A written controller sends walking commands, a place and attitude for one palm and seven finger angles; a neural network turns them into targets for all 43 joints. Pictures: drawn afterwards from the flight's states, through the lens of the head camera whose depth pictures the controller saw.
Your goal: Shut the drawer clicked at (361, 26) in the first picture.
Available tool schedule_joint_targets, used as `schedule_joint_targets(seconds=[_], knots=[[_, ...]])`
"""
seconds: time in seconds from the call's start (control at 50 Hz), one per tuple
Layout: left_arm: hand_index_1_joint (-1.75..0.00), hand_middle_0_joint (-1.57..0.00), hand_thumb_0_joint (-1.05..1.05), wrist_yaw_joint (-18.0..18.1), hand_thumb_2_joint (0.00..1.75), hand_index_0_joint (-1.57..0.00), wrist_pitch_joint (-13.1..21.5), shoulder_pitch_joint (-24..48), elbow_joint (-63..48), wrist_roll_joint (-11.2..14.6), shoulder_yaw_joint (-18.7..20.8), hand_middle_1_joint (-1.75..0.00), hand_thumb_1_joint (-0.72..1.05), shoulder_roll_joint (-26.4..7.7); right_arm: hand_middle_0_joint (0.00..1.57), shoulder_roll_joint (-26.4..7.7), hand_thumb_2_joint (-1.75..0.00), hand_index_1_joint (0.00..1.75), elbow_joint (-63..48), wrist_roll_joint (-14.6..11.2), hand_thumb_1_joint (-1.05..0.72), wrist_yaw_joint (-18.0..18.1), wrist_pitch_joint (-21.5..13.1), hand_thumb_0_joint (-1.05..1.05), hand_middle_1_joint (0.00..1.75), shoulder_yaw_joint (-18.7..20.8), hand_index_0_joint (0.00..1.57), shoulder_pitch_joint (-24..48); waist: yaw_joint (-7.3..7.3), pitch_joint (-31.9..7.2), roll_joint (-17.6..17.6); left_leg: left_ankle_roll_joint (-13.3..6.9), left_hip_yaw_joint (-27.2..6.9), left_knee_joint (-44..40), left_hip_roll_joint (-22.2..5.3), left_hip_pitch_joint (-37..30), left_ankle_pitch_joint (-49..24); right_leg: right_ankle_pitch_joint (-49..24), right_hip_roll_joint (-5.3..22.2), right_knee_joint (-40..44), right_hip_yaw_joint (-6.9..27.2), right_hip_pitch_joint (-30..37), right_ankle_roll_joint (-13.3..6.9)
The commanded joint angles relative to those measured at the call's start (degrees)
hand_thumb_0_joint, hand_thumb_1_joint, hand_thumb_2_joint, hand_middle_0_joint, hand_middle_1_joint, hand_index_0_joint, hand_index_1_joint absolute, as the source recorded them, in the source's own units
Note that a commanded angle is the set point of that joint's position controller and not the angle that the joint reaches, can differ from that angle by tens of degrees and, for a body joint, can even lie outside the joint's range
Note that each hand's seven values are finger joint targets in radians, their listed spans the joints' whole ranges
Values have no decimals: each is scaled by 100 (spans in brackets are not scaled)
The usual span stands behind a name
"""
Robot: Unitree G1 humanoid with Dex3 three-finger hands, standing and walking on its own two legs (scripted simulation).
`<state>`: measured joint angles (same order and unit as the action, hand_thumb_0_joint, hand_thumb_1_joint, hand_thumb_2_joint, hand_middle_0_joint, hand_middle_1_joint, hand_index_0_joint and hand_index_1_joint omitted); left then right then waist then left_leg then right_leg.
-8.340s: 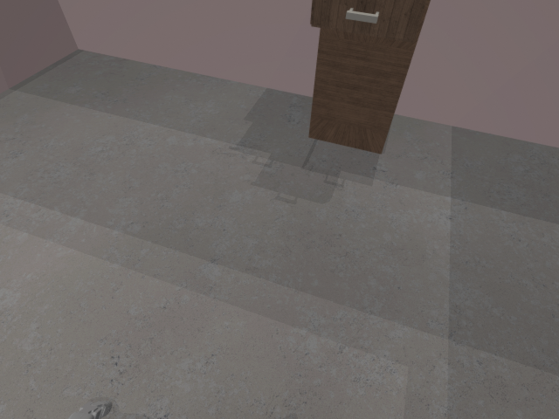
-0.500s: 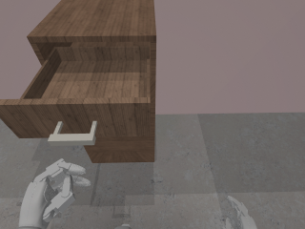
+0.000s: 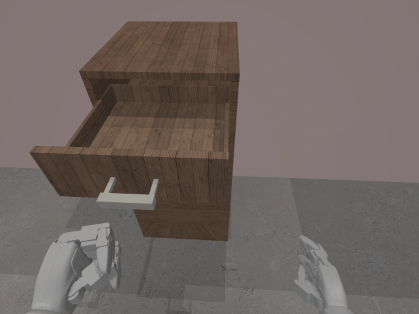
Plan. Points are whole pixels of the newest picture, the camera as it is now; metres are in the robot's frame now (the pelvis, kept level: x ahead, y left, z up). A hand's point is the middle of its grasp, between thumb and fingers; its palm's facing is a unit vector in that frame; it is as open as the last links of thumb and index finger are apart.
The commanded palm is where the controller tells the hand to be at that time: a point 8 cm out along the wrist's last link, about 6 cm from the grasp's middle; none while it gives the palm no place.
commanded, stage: raise the hand and make a fist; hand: left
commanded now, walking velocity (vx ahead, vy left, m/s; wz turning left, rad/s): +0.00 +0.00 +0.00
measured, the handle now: (130, 192) +0.32 +0.20 +0.08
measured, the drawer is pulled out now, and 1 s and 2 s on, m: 0.30 0.30 0.30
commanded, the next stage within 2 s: bring the fist close to the handle in 0.60 s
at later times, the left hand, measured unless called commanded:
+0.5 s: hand (101, 263) +0.15 +0.16 +0.16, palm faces +0.07 -0.99 -0.11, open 3.3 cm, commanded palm +0.09 +0.21 +0.18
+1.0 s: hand (108, 255) +0.17 +0.17 +0.14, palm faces +0.07 -1.00 -0.06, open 3.3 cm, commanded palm +0.13 +0.21 +0.14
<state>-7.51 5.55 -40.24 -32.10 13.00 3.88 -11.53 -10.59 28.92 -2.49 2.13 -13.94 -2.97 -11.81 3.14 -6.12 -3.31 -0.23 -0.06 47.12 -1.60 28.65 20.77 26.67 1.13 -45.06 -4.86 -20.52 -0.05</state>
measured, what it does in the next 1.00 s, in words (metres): stands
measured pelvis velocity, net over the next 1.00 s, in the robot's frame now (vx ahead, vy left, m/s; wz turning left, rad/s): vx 0.00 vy -0.02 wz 0.00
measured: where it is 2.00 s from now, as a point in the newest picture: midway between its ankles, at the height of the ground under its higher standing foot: outside the picture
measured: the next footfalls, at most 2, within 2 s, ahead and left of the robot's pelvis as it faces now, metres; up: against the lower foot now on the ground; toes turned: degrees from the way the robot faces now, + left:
none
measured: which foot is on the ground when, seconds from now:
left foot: down 0.00-1.00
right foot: down 0.00-1.00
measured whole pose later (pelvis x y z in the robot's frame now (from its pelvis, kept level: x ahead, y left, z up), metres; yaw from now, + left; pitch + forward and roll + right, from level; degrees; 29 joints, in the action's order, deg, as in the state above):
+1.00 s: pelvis +0.00 -0.02 +0.01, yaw +0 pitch +0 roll -1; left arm -12.5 3.5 -33.5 -23.3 16.6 10.1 -12.2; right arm -13.1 35.4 -3.1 4.3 -22.5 -2.7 -12.9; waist 3.3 -4.2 -3.3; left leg 1.0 -0.6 40.1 -2.1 21.9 17.8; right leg 24.0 0.2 -38.5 -5.3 -14.1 -1.2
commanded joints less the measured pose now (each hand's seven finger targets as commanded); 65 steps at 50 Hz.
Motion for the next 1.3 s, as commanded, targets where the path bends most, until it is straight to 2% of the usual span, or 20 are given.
schedule_joint_targets(seconds=[0.0, 0.04, 0.12, 0.14, 0.16, 0.22, 0.3, 0.44, 0.54, 0.68, 0.72, 0.74, 0.78, 0.88, 0.92, 1.04, 1.1, 1.14, 1.24, 1.28], knots=[[-160, -140, 0, -90, 90, -140, 184, -61, -1551, 192, 468, -160, 90, -504, 20, -693, -90, 30, -939, -102, -90, 63, -388, 0, 30, 240, 20, 632, -24, -105, 78, -131, -145, -960, 37, -990, -895, -1434, -233, 887, -119, -409, -57], [-160, -140, 0, -111, 90, -140, 103, 99, -1471, 255, 701, -160, 90, -670, 20, -717, -90, 30, -859, -124, -90, 112, -447, 0, 30, 217, 20, 720, -1, 142, 168, -124, -170, -1019, 50, -931, -657, -1173, -251, 1077, -72, -416, -64], [-160, -140, 0, -213, 90, -140, 22, 332, -1550, 393, 892, -160, 90, -789, 20, -728, -90, 30, -823, -173, -90, 199, -658, 0, 30, 187, 20, 683, 14, 22, 262, -139, -159, -1104, 64, -1122, -579, -1024, -220, 1281, 3, -336, -38], [-160, -140, 0, -227, 90, -140, -26, 403, -1509, 406, 988, -160, 90, -855, 20, -740, -90, 30, -760, -186, -90, 214, -712, 0, 30, 176, 20, 765, 37, 109, 60, -131, -156, -1122, 79, -1165, -555, -992, -225, 1369, 31, -302, -55], [-160, -140, 0, -255, 90, -140, -38, 467, -1603, 427, 945, -160, 90, -816, 20, -722, -90, 30, -758, -199, -90, 222, -773, 0, 30, 158, 20, 711, 17, 64, -57, -130, -141, -1169, 84, -1242, -579, -1021, -205, 1387, 22, -280, -55], [-160, -140, 0, -359, 90, -140, -143, 438, -1241, 539, 1023, -160, 90, -790, 20, -747, -90, 30, -666, -219, -90, 257, -922, 0, 30, 156, 20, 745, 45, 218, 292, -134, -145, -1203, 95, -1209, -614, -1100, -197, 1496, 61, -232, -29], [-160, -140, 0, -435, 90, -140, -240, 416, -1235, 560, 980, -160, 90, -765, 20, -756, -90, 30, -642, -233, -90, 250, -1040, 0, 30, 164, 20, 800, 79, 240, 220, -137, -98, -1238, 131, -1259, -646, -1163, -175, 1579, 126, -162, -13], [-160, -140, 0, -333, 90, -140, -54, 424, -1246, 538, 1440, -160, 90, -1053, 20, -747, -90, 30, -510, -204, -90, 266, -1158, 0, 30, 213, 20, 817, 143, 209, 57, -129, -32, -1172, 143, -1390, -832, -1275, -144, 1739, 246, -58, -15], [-160, -140, 0, -494, 90, -140, 9, 379, -966, 652, 1478, -160, 90, -1002, 20, -758, -90, 30, -446, -230, -90, 288, -1254, 0, 30, 225, 20, 835, 129, 259, 182, -126, -30, -1143, 140, -1413, -920, -1498, -133, 1787, 308, -25, 15], [-160, -140, 0, -609, 90, -140, 2, 705, -1023, 623, 1208, -160, 90, -891, 20, -795, -90, 30, -435, -211, -90, 301, -1390, 0, 30, 195, 20, 774, 73, 292, 237, -156, -79, -1232, 149, -1471, -860, -1432, -133, 1742, 263, -89, 21], [-160, -140, 0, -592, 90, -140, -24, 693, -710, 626, 1335, -160, 90, -927, 20, -792, -90, 30, -382, -202, -90, 325, -1360, 0, 30, 217, 20, 764, 78, 318, 447, -147, -79, -1232, 146, -1404, -830, -1375, -139, 1750, 280, -123, 41], [-160, -140, 0, -575, 90, -140, -38, 697, -589, 601, 1424, -160, 90, -979, 20, -798, -90, 30, -323, -197, -90, 325, -1334, 0, 30, 223, 20, 826, 101, 370, 255, -133, -62, -1212, 152, -1391, -806, -1293, -145, 1815, 326, -102, 19], [-160, -140, 0, -578, 90, -140, -22, 934, -474, 590, 1230, -160, 90, -818, 20, -808, -90, 30, -330, -180, -90, 334, -1272, 0, 30, 213, 20, 739, 24, 425, 349, -137, -59, -1255, 155, -1347, -779, -1271, -133, 1763, 284, -164, 36], [-160, -140, 0, -555, 90, -140, 141, 969, -442, 500, 1101, -160, 90, -747, 20, -828, -90, 30, -353, -127, -90, 284, -1232, 0, 30, 250, 20, 671, 6, 70, 294, -153, -38, -1199, 161, -1415, -985, -1603, -134, 1554, 195, -86, 35], [-160, -140, 0, -550, 90, -140, 238, 1114, -498, 455, 948, -160, 90, -671, 20, -843, -90, 30, -356, -99, -90, 247, -1212, 0, 30, 246, 20, 648, -24, 51, 51, -146, -33, -1183, 168, -1413, -1024, -1679, -133, 1431, 138, -111, 20], [-160, -140, 0, -326, 90, -140, 347, 902, -223, 282, 929, -160, 90, -643, 20, -847, -90, 30, -344, -39, -90, 178, -1010, 0, 30, 333, 20, 618, -20, 18, 229, -139, -41, -1113, 149, -1212, -1059, -1707, -155, 1268, 66, -180, 5], [-160, -140, 0, -244, 90, -140, 459, 1016, -309, 233, 666, -160, 90, -455, 20, -839, -90, 30, -425, -24, -90, 144, -904, 0, 30, 343, 20, 532, -106, -22, 178, -135, -55, -1077, 142, -1184, -1076, -1669, -148, 1119, 6, -302, -2], [-160, -140, 0, -147, 90, -140, 520, 1039, -122, 186, 878, -160, 90, -648, 20, -863, -90, 30, -371, -1, -90, 155, -806, 0, 30, 365, 20, 530, -95, -4, 245, -126, -66, -1046, 136, -1056, -956, -1488, -161, 1127, 31, -334, -11], [-160, -140, 0, -115, 90, -140, 762, 1339, 78, 188, 735, -160, 90, -542, 20, -896, -90, 30, -387, 22, -90, 141, -689, 0, 30, 374, 20, 471, -190, -57, 257, -118, -88, -936, 132, -910, -806, -1270, -160, 1034, 60, -504, -14], [-160, -140, 0, -128, 90, -140, 842, 1546, 118, 158, 467, -160, 90, -362, 20, -905, -90, 30, -433, 19, -90, 129, -669, 0, 30, 365, 20, 399, -277, -130, 134, -113, -102, -899, 136, -947, -776, -1215, -163, 939, 41, -640, -17]])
